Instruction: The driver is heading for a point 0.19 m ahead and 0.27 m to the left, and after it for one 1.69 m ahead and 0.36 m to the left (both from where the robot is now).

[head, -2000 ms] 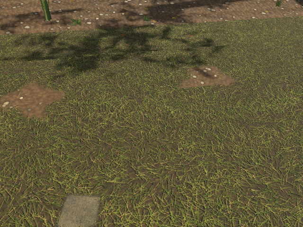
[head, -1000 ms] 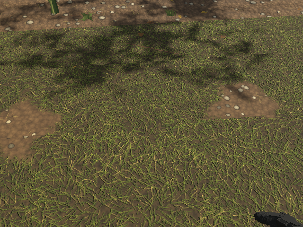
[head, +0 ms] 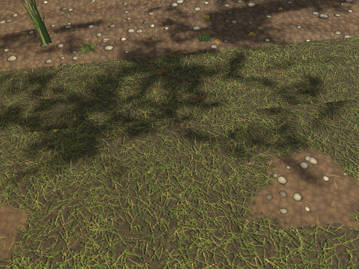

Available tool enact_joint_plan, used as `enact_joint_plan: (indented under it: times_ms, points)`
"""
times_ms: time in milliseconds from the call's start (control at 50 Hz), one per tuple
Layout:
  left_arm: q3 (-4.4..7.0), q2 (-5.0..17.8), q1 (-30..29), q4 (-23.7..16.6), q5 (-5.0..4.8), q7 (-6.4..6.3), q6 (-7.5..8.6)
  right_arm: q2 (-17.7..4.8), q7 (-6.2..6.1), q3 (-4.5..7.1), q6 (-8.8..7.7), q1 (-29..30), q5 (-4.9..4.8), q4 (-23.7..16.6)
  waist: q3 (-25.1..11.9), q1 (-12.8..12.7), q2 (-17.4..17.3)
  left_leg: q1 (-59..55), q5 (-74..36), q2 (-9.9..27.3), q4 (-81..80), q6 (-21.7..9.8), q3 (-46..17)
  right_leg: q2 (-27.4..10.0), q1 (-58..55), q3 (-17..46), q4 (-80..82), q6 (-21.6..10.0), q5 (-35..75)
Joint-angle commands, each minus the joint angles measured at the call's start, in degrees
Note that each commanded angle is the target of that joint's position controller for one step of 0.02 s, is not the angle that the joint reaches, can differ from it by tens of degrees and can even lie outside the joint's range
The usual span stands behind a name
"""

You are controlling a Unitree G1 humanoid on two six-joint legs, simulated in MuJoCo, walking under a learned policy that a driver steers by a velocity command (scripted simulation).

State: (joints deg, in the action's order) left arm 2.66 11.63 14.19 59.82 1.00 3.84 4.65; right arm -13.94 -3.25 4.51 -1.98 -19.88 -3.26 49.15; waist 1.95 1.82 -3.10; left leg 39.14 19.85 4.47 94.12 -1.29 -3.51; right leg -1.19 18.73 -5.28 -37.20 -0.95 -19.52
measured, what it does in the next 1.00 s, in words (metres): walks ahead, turning left: left foot, then right foot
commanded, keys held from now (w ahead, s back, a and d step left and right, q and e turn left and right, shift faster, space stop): w+q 0.34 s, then q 0.16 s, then no key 0.50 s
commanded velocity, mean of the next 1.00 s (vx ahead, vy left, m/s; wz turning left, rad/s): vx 0.28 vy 0.00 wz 0.40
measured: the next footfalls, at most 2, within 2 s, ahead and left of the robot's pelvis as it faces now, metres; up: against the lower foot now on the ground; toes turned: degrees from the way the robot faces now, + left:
left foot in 0.34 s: +0.33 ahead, +0.14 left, +0.00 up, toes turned +17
right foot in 0.80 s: +0.46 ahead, -0.02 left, +0.00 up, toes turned +26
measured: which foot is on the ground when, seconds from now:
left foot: up 0.00-0.32, down 0.34-1.00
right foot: down 0.00-0.32, up 0.34-0.78, down 0.80-1.00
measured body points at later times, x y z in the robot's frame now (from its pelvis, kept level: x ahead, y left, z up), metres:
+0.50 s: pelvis +0.25 +0.05 +0.01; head +0.28 +0.08 +0.46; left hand +0.29 +0.36 -0.11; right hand +0.44 -0.17 -0.10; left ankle +0.29 +0.12 -0.72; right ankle +0.26 -0.12 -0.63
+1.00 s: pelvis +0.36 +0.05 +0.01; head +0.37 +0.06 +0.46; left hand +0.39 +0.34 -0.10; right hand +0.61 -0.10 -0.09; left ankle +0.29 +0.13 -0.72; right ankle +0.43 -0.04 -0.72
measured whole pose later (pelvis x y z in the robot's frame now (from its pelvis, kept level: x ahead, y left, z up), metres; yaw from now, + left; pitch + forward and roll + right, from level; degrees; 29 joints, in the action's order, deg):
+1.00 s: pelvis +0.36 +0.05 +0.01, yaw +25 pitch +1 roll -1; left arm 1.2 12.5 7.3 44.9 0.5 0.9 1.1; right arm -12.7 -1.2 2.0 3.3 -9.7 0.9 37.1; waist 0.5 -0.7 -0.3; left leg 12.8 19.1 -5.1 31.4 -2.8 -7.0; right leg 1.4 17.6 0.0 -30.1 -1.1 -13.7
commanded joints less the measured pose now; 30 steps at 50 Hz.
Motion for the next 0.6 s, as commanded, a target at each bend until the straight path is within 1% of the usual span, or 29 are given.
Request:
enact_joint_plan:
  times_ms: [20, 40, 60, 80, 100, 140, 180, 220, 240, 260, 280, 300, 320, 340, 360, 380, 400, 420, 440, 460, 480, 500, 520, 540, 560, 580, 600]
  points:
    - [0.76, 6.65, -5.27, -4.56, 0.32, -2.03, 2.21, -1.63, 0.14, 1.09, 0.49, -0.33, 1.47, -4.97, 0.5, 0.24, 12.18, 1.87, -12.32, 3.81, -20.31, -0.74, -4.78, -14.8, 0.4, 10.24, 21.44, -5.92, 24.7]
    - [0.87, 7.05, -2.06, -3.65, 0.78, -3.32, 2.35, -1.29, 0.64, 0.94, 0.22, 1.73, 1.8, -5.81, 0.86, -0.23, 11.56, 2.28, -14.21, 3.65, -24.96, -0.22, -5.25, -14.96, -1.99, 9.15, 21.6, -6.65, 30.51]
    - [1.08, 7.29, -0.38, -3.38, 0.69, -4.31, 2.2, -0.88, 1.3, 0.86, 0.1, 2.62, 2.04, -6.71, 0.12, -0.2, 10.71, 3.41, -16.05, 2.99, -30.12, -0.1, -5.92, -15.39, -5.5, 8.0, 21.09, -7.24, 35.09]
    - [1.4, 8.01, -0.39, -3.57, 0.66, -5.01, 1.93, -0.71, 2.04, 0.75, -0.05, 3.77, 2.29, -7.11, 0.62, -0.21, 8.72, 3.2, -18.23, 2.41, -35.37, -0.43, -5.3, -15.42, -6.87, 5.92, 21.0, -7.28, 38.11]
    - [1.81, 9.27, -0.53, -3.78, 0.5, -5.42, 1.58, -0.34, 2.79, 0.57, -0.16, 5.46, 2.49, -7.93, 0.53, -0.45, 8.01, 2.85, -20.54, 1.51, -39.36, -1.13, -3.23, -15.4, -8.46, 4.19, 21.69, -6.98, 41.29]
    - [2.22, 10.05, 1.88, -3.62, -0.48, -5.93, 0.82, 0.6, 4.11, 0.11, 0.15, 10.16, 2.6, -9.71, 1.25, -2.09, 5.54, 3.03, -22.29, 0.82, -43.61, -2.18, 0.39, -16.23, -11.95, 1.3, 22.32, -6.32, 41.99]
    - [2.43, 9.95, 4.5, -3.2, -1.22, -6.03, -0.15, 1.12, 4.97, -0.2, 0.8, 13.88, 2.4, -11.46, 3.01, -3.46, 4.0, 4.16, -21.58, 0.56, -46.9, -2.95, 1.93, -16.27, -15.45, -1.2, 22.23, -5.72, 39.61]
    - [2.77, 10.37, 6.66, -2.88, -1.48, -5.93, -1.09, 1.05, 5.86, -0.26, 1.15, 17.65, 2.13, -13.56, 4.79, -4.46, 3.39, 4.29, -19.24, -0.26, -50.03, -3.81, 4.46, -16.42, -18.2, -3.68, 21.18, -5.17, 39.47]
    - [3.07, 11.3, 6.26, -3.31, -1.39, -5.85, -1.44, 0.78, 6.09, -0.2, 1.24, 18.59, 1.97, -14.36, 4.69, -4.21, 3.87, 2.32, -16.67, -1.2, -51.65, -4.34, 6.19, -16.19, -18.81, -4.89, 19.81, -4.9, 43.12]
    - [3.4, 12.36, 5.5, -3.99, -1.49, -5.83, -1.68, 0.07, 6.28, 0.1, 1.25, 18.67, 2.07, -15.0, 3.57, -3.59, 5.06, -1.23, -13.52, -2.89, -52.59, -5.05, 8.38, -15.74, -19.39, -6.11, 17.35, -4.52, 50.84]
    - [3.83, 13.62, 5.06, -4.55, -1.77, -5.91, -1.93, -1.09, 6.33, 0.6, 1.32, 17.75, 2.16, -15.24, 1.7, -2.57, 6.68, -5.15, -9.9, -4.96, -52.85, -5.94, 10.51, -15.6, -20.69, -6.94, 13.76, -4.3, 60.04]
    - [4.13, 14.73, 4.51, -4.92, -2.02, -5.89, -2.18, -3.02, 6.35, 1.47, 1.28, 13.62, 2.08, -14.76, -0.82, 0.06, 8.0, -11.51, -6.61, -6.97, -53.06, -7.02, 11.67, -15.52, -20.7, -7.42, 7.25, -4.21, 67.16]
    - [4.2, 15.25, 2.81, -5.5, -2.45, -5.81, -2.22, -5.87, 6.15, 2.88, 1.27, 4.92, 2.17, -12.62, -4.92, 4.93, 7.68, -23.6, -9.07, -8.81, -56.74, -8.78, 11.85, -14.34, -17.14, -8.14, -3.57, -3.41, 67.65]
    - [3.88, 14.52, 0.94, -6.74, -2.26, -5.58, -1.6, -11.09, 4.89, 5.18, 1.69, -5.22, 2.11, -10.04, -9.66, 9.87, 3.05, -40.99, -13.84, -5.52, -61.68, -12.03, 2.95, -10.84, -4.68, -8.3, -21.26, -0.74, 51.72]
    - [1.34, 5.8, 5.3, -9.98, 0.08, -4.26, 0.08, -17.5, 4.24, 5.55, 1.17, -2.59, 2.1, -10.49, -13.48, 1.71, -12.73, -57.45, -18.27, 10.44, -66.95, -22.71, -29.62, 2.35, 19.46, -2.77, -45.73, 2.62, -11.22]
    - [1.95, 9.89, -0.4, -11.78, -1.87, -3.18, 2.73, -14.42, 4.45, 4.42, 0.53, -5.96, 3.27, -11.82, -22.24, 6.15, -8.23, -61.85, -19.66, 15.11, -74.62, -25.92, -42.05, 3.58, 26.09, 10.79, -50.08, 1.78, -14.93]
    - [2.64, 11.61, -4.48, -13.41, -3.53, -3.15, 3.32, -12.08, 4.46, 3.57, -0.13, -2.17, 3.9, -11.88, -14.93, 5.05, -4.63, -56.38, -27.78, 14.38, -74.33, -23.14, -34.41, 1.17, 29.52, 11.44, -47.21, 1.05, -11.38]
    - [2.63, 11.1, -4.82, -13.74, -2.65, -3.78, 2.99, -9.74, 4.58, 2.83, -0.6, 2.77, 3.09, -12.44, -9.17, 1.46, 2.65, -45.29, -36.35, 11.31, -73.49, -19.82, -25.99, -1.0, 25.66, 10.91, -41.56, 0.98, -6.91]
    - [3.09, 11.08, -3.62, -12.77, -1.47, -4.54, 2.06, -8.52, 4.47, 2.44, -0.65, 6.65, 2.52, -13.07, -6.73, -1.3, 5.74, -36.84, -40.31, 8.77, -73.39, -17.19, -19.67, -2.79, 21.25, 9.99, -37.25, 1.62, -4.88]
    - [3.45, 11.47, -1.97, -12.7, -1.2, -4.8, 0.73, -7.83, 4.24, 2.15, -0.65, 8.53, 2.95, -13.99, -6.65, -3.2, 4.87, -30.84, -42.25, 7.11, -74.27, -15.98, -16.31, -3.94, 16.16, 10.08, -34.36, 1.92, -3.38]
    - [3.67, 11.28, -1.5, -13.18, -1.23, -5.01, -0.57, -7.98, 4.18, 2.13, -0.57, 9.34, 3.21, -14.43, -6.48, -4.24, 4.31, -27.2, -43.34, 5.68, -74.62, -15.2, -14.88, -3.95, 13.56, 9.8, -31.41, 2.44, -2.5]
    - [3.6, 10.36, -1.79, -13.9, -0.86, -5.26, -1.56, -8.68, 3.96, 2.23, -0.69, 9.07, 3.2, -14.44, -6.56, -4.67, 3.9, -24.24, -45.4, 4.43, -75.07, -15.04, -13.05, -3.33, 11.45, 9.17, -28.38, 3.17, -1.04]
    - [3.38, 9.22, -2.08, -14.28, -0.57, -5.6, -2.24, -9.38, 3.51, 2.37, -0.66, 8.36, 3.41, -14.13, -7.12, -4.87, 2.98, -23.3, -47.77, 3.81, -75.0, -14.91, -11.21, -2.54, 10.9, 8.68, -25.67, 3.71, 1.14]
    - [3.08, 8.43, -2.89, -14.75, -0.29, -5.89, -2.66, -9.69, 3.04, 2.42, -0.6, 7.25, 3.44, -13.66, -7.54, -4.54, 2.27, -23.23, -49.39, 3.28, -74.6, -14.57, -10.06, -1.94, 11.03, 8.53, -22.72, 4.15, 3.56]
    - [2.9, 7.95, -4.65, -15.62, -0.2, -6.1, -2.97, -9.32, 2.57, 2.33, -0.33, 6.19, 3.29, -13.19, -8.1, -4.0, 0.83, -24.38, -50.97, 2.82, -73.91, -13.91, -9.29, -1.77, 11.99, 8.6, -19.94, 4.21, 6.12]
    - [2.77, 8.06, -6.34, -16.54, 0.24, -5.9, -2.98, -9.42, 2.02, 2.24, 0.03, 5.84, 3.01, -13.03, -8.63, -3.62, 0.58, -23.98, -51.88, 2.0, -73.36, -12.69, -8.28, -1.26, 11.08, 8.55, -16.3, 3.94, 9.75]
    - [2.52, 7.28, -7.48, -16.97, 0.36, -5.72, -3.16, -9.27, 1.6, 2.22, 0.45, 5.67, 3.03, -12.86, -9.77, -3.22, -0.87, -24.13, -53.63, 0.83, -72.39, -11.36, -6.91, -0.3, 9.14, 7.86, -14.24, 3.98, 12.98]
